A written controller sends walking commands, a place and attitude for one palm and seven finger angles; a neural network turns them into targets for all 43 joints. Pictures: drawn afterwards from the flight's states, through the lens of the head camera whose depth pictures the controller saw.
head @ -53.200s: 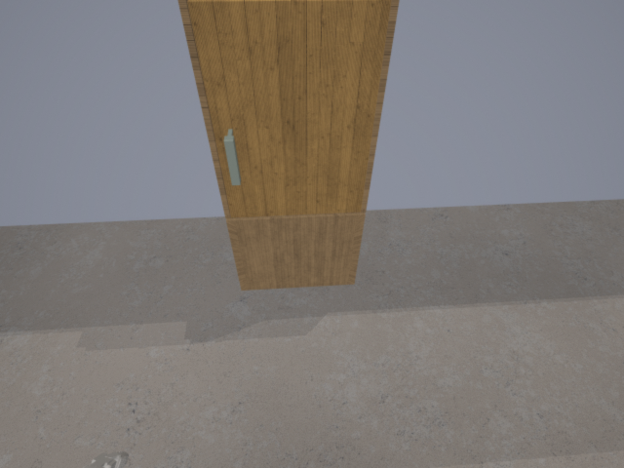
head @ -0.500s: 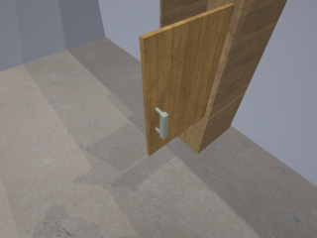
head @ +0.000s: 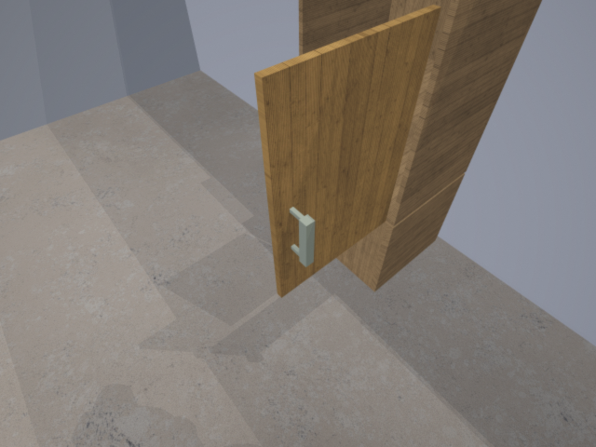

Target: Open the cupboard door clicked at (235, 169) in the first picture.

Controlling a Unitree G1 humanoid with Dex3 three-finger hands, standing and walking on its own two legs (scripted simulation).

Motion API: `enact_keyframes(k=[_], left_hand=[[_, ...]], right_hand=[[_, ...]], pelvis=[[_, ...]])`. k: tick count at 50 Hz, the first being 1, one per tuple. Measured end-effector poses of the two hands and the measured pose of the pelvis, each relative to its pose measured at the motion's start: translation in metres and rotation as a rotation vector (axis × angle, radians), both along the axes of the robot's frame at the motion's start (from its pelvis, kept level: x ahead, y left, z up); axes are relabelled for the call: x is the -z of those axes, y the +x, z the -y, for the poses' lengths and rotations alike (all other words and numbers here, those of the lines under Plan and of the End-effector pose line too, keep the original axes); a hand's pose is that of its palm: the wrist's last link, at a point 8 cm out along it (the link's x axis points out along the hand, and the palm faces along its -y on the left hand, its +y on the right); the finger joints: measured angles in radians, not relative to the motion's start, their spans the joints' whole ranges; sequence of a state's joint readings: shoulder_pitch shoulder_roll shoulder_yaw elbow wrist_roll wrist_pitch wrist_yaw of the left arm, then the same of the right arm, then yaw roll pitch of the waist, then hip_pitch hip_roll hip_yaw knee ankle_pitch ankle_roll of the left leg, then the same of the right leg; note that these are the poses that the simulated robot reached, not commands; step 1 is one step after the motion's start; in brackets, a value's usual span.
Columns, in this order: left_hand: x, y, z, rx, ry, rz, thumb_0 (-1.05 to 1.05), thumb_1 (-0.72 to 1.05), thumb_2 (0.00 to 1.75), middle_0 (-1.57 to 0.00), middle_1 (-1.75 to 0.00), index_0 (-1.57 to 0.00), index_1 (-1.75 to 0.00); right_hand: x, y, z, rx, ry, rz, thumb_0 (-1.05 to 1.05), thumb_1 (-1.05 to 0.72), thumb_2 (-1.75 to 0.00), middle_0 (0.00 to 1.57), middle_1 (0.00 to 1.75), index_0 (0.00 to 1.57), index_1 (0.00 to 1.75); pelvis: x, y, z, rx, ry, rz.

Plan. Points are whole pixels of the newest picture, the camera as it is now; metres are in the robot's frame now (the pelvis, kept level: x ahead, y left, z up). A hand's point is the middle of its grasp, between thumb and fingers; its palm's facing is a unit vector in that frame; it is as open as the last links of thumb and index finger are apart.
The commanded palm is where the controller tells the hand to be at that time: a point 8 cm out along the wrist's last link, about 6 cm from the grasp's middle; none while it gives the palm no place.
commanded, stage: look to check the result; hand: left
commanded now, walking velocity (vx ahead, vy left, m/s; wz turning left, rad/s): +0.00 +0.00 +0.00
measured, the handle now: (300, 236) +0.53 +0.03 -0.11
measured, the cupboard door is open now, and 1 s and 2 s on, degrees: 90 90 90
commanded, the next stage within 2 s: stand and wait in 0.22 s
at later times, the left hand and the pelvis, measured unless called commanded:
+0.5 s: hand out of the picture -0.01 +0.15 -0.17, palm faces +0.05 -0.98 -0.20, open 7.4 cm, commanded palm none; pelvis +0.01 -0.02 +0.00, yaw +0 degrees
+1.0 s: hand out of the picture +0.01 +0.15 -0.17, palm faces +0.05 -0.98 -0.21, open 7.4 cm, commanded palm none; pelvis +0.02 -0.03 +0.00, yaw +0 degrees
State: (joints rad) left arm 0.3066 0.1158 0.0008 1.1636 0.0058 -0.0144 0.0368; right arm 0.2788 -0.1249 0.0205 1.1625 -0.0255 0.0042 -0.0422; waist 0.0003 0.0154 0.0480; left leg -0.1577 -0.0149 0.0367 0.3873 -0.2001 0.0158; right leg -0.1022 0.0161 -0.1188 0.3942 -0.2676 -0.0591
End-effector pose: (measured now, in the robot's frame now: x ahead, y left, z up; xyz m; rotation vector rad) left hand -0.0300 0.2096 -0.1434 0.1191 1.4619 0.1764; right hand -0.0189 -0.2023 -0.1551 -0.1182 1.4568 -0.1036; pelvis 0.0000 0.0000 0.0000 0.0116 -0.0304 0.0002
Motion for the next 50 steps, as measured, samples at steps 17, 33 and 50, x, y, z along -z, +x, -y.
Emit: enact_keyframes(k=[17,33,50], left_hand=[[0.000,0.014,0.010,0.002,0.004,0.028,0.00,0.91,0.90,-0.20,-0.30,-0.20,-0.30],[-0.002,0.018,0.014,0.002,0.024,0.017,0.00,0.91,0.90,-0.20,-0.30,-0.20,-0.30],[0.000,0.035,0.016,0.008,0.025,0.034,0.00,0.91,0.90,-0.20,-0.30,-0.20,-0.30]], right_hand=[[0.000,0.007,0.018,-0.008,-0.015,-0.001,0.01,-0.91,-0.90,0.20,0.30,0.20,0.30],[0.001,0.014,0.034,-0.013,-0.021,-0.008,0.01,-0.91,-0.90,0.20,0.30,0.20,0.30],[-0.001,0.030,0.045,-0.013,-0.046,0.010,0.01,-0.91,-0.90,0.20,0.30,0.20,0.30]], pelvis=[[0.000,0.005,0.012,-0.007,0.003,0.003],[0.001,0.008,0.023,-0.009,0.004,-0.001],[0.001,0.017,0.027,-0.005,0.004,-0.004]])
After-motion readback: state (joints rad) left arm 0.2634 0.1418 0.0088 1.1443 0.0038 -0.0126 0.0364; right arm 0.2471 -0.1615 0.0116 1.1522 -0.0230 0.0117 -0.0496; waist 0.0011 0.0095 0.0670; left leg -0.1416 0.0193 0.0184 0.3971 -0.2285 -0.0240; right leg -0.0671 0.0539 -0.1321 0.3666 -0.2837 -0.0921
